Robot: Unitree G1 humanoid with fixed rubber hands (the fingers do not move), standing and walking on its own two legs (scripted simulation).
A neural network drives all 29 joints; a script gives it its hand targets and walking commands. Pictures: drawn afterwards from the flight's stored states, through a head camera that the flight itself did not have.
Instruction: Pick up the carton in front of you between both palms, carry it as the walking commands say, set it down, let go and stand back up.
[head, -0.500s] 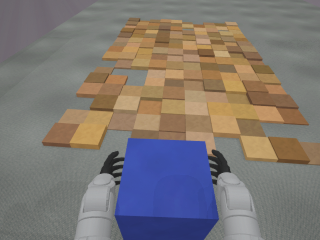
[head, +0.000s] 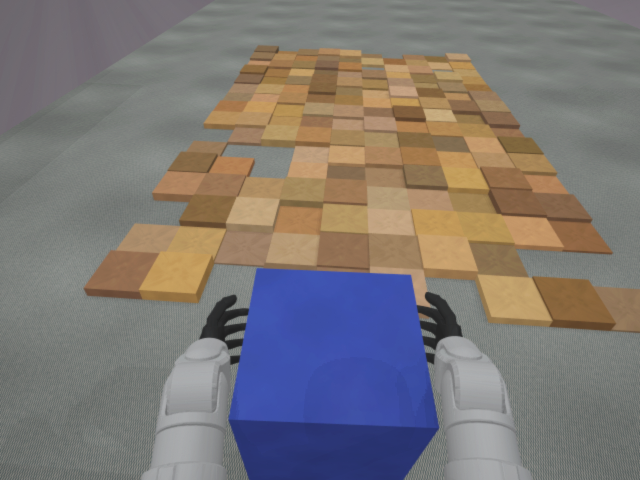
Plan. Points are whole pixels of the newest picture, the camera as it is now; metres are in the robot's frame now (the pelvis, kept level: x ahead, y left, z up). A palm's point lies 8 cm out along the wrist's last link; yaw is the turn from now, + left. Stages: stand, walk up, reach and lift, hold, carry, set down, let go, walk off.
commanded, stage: hold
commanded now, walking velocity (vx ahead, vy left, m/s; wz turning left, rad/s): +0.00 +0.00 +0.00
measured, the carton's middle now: (328, 383) +0.29 +0.00 -0.02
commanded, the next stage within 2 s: carry in 0.30 s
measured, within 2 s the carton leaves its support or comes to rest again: neither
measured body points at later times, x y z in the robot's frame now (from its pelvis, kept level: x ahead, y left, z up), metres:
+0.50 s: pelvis +0.04 -0.01 -0.01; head +0.00 -0.02 +0.44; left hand +0.34 +0.13 +0.06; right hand +0.33 -0.18 +0.06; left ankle +0.03 +0.12 -0.74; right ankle +0.02 -0.13 -0.74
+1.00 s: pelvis +0.26 +0.00 +0.00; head +0.24 +0.00 +0.45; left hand +0.51 +0.13 +0.07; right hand +0.48 -0.18 +0.07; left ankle +0.21 +0.08 -0.74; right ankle +0.30 -0.14 -0.69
